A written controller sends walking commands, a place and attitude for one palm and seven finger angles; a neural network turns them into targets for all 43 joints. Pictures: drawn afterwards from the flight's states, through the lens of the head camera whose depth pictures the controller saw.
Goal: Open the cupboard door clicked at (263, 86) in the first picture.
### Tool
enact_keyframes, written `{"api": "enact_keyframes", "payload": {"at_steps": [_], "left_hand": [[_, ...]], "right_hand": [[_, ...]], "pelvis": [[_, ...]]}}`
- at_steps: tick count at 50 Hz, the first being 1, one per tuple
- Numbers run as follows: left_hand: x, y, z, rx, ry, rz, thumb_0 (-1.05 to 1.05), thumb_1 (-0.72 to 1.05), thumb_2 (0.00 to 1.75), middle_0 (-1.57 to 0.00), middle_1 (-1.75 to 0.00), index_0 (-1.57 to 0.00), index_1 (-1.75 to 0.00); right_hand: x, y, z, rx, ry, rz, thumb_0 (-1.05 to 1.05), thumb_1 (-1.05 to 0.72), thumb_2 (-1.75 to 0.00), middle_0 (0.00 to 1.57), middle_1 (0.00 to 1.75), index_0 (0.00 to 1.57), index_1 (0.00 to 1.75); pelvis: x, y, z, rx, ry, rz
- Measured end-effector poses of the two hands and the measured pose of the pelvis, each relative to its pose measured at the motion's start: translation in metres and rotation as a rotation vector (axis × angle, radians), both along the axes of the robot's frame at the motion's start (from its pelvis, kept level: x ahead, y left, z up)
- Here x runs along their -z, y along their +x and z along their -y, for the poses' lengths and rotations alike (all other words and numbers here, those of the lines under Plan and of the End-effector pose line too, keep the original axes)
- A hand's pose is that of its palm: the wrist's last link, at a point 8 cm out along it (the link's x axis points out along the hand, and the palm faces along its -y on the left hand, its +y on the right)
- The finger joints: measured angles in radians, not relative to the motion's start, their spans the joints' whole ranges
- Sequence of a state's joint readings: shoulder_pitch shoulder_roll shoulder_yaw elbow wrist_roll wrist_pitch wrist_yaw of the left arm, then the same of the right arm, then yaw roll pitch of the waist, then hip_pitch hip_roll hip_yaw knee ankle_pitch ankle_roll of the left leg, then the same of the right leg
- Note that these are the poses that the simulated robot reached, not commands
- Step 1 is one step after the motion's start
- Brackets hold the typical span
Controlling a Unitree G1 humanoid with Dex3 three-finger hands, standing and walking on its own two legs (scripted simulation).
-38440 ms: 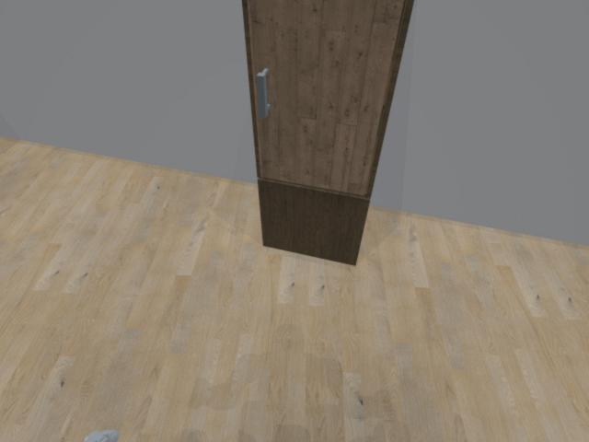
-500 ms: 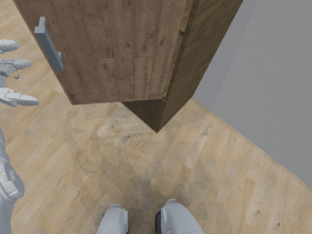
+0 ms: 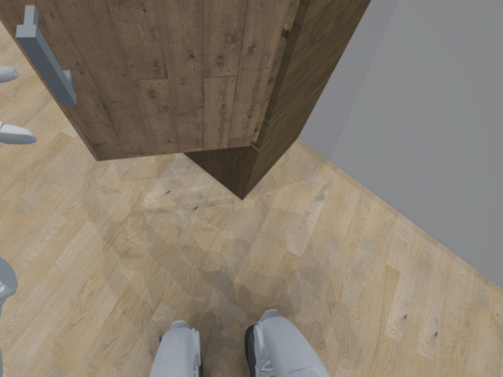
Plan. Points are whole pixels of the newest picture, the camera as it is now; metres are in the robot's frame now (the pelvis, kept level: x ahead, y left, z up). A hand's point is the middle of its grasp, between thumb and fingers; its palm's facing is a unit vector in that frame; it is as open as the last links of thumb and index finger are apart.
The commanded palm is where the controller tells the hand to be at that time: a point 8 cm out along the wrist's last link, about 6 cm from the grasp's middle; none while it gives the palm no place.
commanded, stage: move the hooked fingers beside the handle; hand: left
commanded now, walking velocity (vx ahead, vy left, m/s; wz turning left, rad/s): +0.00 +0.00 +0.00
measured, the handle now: (51, 59) +0.56 +0.25 +0.07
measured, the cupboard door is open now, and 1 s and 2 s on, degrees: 50 50 50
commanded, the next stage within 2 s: slide the fingers in behind the handle in 0.60 s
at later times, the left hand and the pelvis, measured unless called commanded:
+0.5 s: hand out of the picture +0.49 +0.31 +0.07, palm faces +0.12 -0.99 -0.02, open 14.0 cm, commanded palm +0.47 +0.35 +0.07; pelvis +0.00 +0.00 +0.00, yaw +1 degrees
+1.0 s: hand (12, 98) +0.50 +0.29 +0.07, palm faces +0.10 -1.00 -0.01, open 14.0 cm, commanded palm +0.48 +0.33 +0.07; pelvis +0.00 +0.00 +0.00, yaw +0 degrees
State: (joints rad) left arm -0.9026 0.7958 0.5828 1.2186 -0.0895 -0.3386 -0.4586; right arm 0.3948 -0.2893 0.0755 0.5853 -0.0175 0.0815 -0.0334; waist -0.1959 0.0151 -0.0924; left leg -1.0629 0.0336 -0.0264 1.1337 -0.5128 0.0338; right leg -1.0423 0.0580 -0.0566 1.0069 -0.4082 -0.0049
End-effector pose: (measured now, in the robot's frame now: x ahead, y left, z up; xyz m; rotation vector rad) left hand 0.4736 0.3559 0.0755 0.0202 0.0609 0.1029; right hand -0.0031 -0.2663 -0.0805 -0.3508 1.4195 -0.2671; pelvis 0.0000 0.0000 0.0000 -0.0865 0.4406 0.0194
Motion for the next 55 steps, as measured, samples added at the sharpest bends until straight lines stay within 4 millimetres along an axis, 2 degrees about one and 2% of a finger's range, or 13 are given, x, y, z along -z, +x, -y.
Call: {"api": "enact_keyframes", "payload": {"at_steps": [15, 24, 37, 42, 49, 55], "left_hand": [[-0.007, -0.015, -0.006, -0.007, 0.006, 0.020, -0.01, -0.50, 0.30, -0.30, -1.20, -0.30, -1.20], [0.002, -0.016, -0.003, -0.013, -0.007, 0.004, -0.01, -0.50, 0.30, -0.30, -1.20, -0.30, -1.20], [0.002, -0.007, -0.003, 0.000, 0.004, 0.007, -0.01, -0.50, 0.30, -0.30, -1.20, -0.30, -1.20], [0.000, -0.005, 0.005, 0.009, -0.003, 0.028, -0.01, -0.50, 0.30, -0.30, -1.20, -0.30, -1.20], [0.007, -0.001, 0.017, 0.009, -0.018, -0.004, -0.01, -0.50, 0.30, -0.30, -1.20, -0.30, -1.20], [0.005, 0.000, 0.019, -0.015, -0.009, 0.024, -0.01, -0.50, 0.30, -0.30, -1.20, -0.30, -1.20]], "right_hand": [[-0.003, 0.016, -0.003, -0.017, 0.014, 0.022, 0.01, -0.91, -0.90, 0.21, 0.30, 0.21, 0.30], [-0.001, 0.026, 0.003, -0.045, -0.005, 0.055, 0.00, -0.91, -0.90, 0.21, 0.30, 0.21, 0.30], [0.004, 0.010, 0.003, -0.027, -0.001, 0.012, 0.00, -0.91, -0.90, 0.21, 0.30, 0.20, 0.30], [0.005, 0.004, 0.001, -0.015, 0.011, -0.006, 0.01, -0.91, -0.90, 0.21, 0.30, 0.20, 0.30], [0.004, 0.005, -0.001, -0.005, 0.017, 0.005, 0.01, -0.91, -0.90, 0.21, 0.30, 0.21, 0.30], [0.003, 0.009, -0.001, -0.002, 0.016, 0.025, 0.01, -0.91, -0.90, 0.21, 0.30, 0.20, 0.30]], "pelvis": [[-0.005, 0.005, -0.001, -0.009, -0.004, 0.024], [-0.002, 0.001, 0.001, -0.017, -0.003, 0.023], [0.003, -0.003, 0.003, -0.012, -0.005, 0.003], [0.002, -0.001, 0.003, -0.011, -0.004, 0.002], [0.001, 0.000, 0.003, -0.008, -0.001, 0.006], [0.000, 0.002, 0.003, -0.002, 0.000, 0.009]]}}
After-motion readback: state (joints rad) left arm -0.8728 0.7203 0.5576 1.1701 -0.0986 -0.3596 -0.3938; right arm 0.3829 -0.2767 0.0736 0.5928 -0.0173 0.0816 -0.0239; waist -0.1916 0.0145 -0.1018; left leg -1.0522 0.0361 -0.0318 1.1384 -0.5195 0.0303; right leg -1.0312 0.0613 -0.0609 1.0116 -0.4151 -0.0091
